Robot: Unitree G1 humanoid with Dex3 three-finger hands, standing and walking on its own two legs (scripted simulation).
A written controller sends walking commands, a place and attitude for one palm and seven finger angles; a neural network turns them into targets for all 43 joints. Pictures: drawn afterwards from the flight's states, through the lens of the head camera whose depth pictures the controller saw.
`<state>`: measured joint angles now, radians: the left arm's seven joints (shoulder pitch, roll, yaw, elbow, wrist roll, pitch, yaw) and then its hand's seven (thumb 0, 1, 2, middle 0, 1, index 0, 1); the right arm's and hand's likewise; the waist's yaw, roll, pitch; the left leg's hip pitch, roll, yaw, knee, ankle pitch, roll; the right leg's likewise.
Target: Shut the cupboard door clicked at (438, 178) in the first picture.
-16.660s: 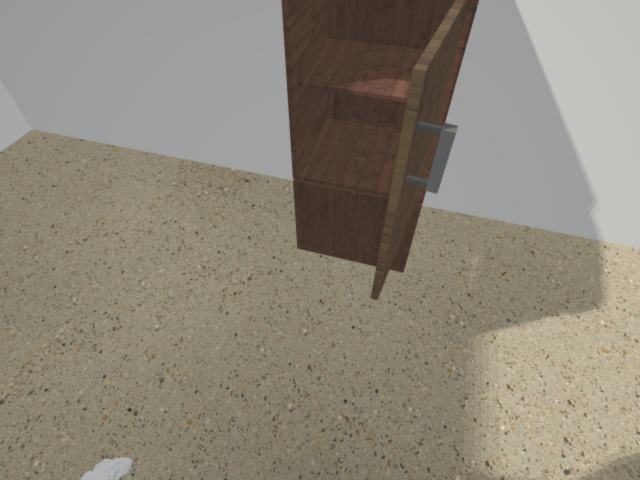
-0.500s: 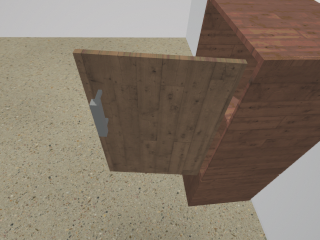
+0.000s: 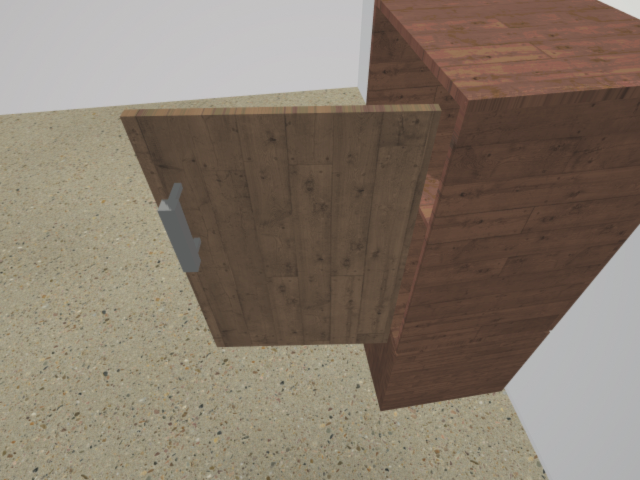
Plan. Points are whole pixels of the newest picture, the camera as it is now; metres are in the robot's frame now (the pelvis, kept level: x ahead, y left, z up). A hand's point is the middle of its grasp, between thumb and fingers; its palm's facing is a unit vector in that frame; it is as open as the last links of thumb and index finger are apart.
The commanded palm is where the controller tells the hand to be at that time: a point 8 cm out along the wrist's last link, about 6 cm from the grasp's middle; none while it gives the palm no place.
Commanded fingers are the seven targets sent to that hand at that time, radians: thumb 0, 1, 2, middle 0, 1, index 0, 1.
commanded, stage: come to a stop and stand still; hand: left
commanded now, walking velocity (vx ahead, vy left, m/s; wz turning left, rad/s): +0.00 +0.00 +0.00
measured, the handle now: (184, 228) +0.45 +0.23 +0.07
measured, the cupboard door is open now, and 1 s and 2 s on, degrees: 82 82 82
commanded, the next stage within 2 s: look again from close up in 0.18 s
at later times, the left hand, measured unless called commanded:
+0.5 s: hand out of the picture +0.04 +0.18 -0.17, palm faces -0.02 -0.98 -0.17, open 7.3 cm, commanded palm none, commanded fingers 0.00 0.90 0.90 -0.20 -0.30 -0.20 -0.30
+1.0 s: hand out of the picture +0.05 +0.21 -0.17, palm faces -0.02 -0.98 -0.20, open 7.3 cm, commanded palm none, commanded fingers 0.00 0.90 0.90 -0.20 -0.30 -0.20 -0.30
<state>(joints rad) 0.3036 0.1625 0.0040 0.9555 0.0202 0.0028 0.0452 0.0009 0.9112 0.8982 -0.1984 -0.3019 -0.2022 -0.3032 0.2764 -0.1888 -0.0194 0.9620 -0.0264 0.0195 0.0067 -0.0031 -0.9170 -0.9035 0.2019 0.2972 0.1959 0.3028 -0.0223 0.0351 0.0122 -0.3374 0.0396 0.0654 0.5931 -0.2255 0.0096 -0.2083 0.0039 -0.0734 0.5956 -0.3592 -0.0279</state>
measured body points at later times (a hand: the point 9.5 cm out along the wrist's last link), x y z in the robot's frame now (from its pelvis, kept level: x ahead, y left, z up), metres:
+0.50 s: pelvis +0.03 +0.00 +0.01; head +0.05 +0.02 +0.46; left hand +0.05 +0.23 -0.15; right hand +0.04 -0.22 -0.14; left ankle +0.06 +0.12 -0.73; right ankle -0.02 -0.10 -0.73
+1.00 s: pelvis +0.05 +0.03 +0.01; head +0.07 +0.05 +0.46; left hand +0.06 +0.26 -0.15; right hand +0.09 -0.20 -0.14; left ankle +0.06 +0.12 -0.73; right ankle -0.02 -0.10 -0.73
